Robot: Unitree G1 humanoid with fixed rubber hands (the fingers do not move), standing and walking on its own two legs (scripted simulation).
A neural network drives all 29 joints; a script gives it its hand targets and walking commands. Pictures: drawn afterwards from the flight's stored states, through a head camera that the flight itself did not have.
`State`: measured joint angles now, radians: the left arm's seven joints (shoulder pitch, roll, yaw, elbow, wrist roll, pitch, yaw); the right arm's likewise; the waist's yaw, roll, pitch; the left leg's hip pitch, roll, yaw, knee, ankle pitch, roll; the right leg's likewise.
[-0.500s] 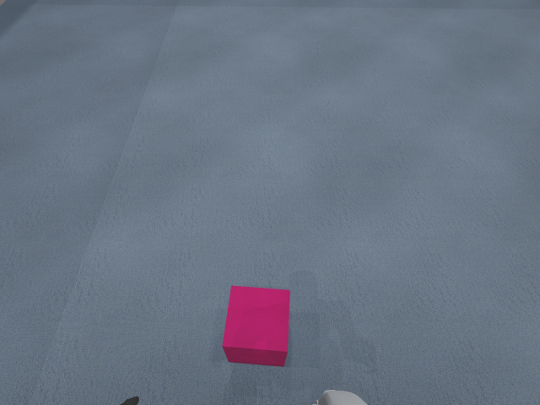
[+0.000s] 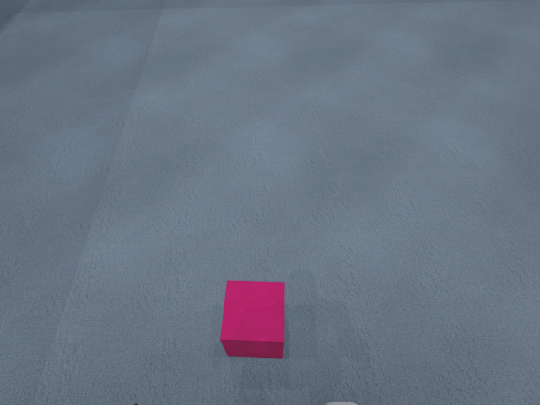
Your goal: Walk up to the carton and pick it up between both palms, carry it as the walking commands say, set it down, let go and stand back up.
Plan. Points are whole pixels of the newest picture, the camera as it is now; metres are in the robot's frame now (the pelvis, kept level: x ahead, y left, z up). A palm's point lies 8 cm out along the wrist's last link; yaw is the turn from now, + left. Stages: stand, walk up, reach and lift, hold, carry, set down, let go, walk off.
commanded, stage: walk up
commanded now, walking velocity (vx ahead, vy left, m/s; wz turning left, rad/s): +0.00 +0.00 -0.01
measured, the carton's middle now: (255, 320) +0.43 +0.08 -0.66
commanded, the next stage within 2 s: stand in 0.04 s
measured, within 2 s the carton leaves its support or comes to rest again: neither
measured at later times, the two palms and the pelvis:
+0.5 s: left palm out of the picture +0.06 +0.25 -0.13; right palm out of the picture +0.05 -0.27 -0.13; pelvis +0.00 -0.02 +0.00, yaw +0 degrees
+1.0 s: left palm (132, 388) +0.16 +0.24 -0.12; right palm (422, 384) +0.16 -0.21 -0.12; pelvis +0.00 +0.00 -0.01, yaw +0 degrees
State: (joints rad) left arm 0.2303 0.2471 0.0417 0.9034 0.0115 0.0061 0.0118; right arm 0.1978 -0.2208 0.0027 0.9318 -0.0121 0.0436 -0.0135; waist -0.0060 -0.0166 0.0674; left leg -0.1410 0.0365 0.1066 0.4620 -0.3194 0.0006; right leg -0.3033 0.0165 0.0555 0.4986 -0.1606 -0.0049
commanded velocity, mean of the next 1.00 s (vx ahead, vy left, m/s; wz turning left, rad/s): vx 0.00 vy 0.00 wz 0.00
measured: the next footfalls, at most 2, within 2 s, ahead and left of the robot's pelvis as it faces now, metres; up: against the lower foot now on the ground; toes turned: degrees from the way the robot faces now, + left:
none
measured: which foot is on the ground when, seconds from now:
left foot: down 0.00-1.00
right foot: down 0.00-1.00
